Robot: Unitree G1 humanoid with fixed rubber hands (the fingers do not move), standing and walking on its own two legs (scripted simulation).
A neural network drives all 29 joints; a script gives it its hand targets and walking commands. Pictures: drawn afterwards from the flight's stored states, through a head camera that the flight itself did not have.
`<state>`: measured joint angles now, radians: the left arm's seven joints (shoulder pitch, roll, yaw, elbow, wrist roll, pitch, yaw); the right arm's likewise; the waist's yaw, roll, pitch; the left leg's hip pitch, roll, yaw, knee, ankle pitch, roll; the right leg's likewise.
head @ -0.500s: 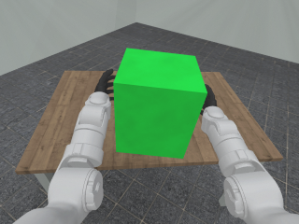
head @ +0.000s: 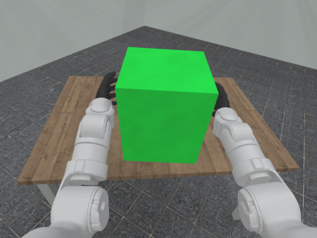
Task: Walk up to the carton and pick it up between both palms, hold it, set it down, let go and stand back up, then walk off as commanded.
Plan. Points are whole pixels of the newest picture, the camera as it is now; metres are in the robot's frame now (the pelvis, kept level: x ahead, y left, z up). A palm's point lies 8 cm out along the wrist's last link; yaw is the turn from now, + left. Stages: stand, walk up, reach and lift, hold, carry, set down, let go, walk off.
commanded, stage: reach and lift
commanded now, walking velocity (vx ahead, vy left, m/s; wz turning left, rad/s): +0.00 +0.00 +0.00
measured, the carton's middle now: (162, 107) +0.44 +0.01 +0.14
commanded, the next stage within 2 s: hold in 0.06 s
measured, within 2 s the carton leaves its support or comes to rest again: neither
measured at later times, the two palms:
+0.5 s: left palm (96, 102) +0.36 +0.16 +0.21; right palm (222, 111) +0.37 -0.13 +0.19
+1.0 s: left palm (99, 100) +0.37 +0.16 +0.21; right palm (222, 109) +0.37 -0.14 +0.19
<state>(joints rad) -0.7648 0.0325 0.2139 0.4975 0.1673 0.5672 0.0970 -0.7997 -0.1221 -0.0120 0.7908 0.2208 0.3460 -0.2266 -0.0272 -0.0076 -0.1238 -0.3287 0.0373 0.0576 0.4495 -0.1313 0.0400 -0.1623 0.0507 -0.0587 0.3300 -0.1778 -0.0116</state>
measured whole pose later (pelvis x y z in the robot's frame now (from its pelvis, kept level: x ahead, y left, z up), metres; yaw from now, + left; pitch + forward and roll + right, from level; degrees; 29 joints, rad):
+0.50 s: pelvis -0.02 +0.01 +0.00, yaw +0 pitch -2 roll -3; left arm -0.76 0.03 0.21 0.46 0.20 0.63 0.08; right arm -0.80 -0.12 -0.01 0.76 0.23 0.40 -0.23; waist -0.03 -0.01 -0.12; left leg -0.30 0.04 0.06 0.45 -0.12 0.04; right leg -0.13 0.05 -0.06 0.32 -0.16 -0.01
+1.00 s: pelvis -0.01 +0.00 +0.00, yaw +0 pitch -2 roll -3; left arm -0.76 0.02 0.21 0.43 0.21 0.65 0.08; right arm -0.80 -0.12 -0.02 0.74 0.23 0.41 -0.23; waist -0.03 -0.01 -0.12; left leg -0.29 0.04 0.06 0.43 -0.11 0.04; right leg -0.13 0.05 -0.06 0.31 -0.16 -0.01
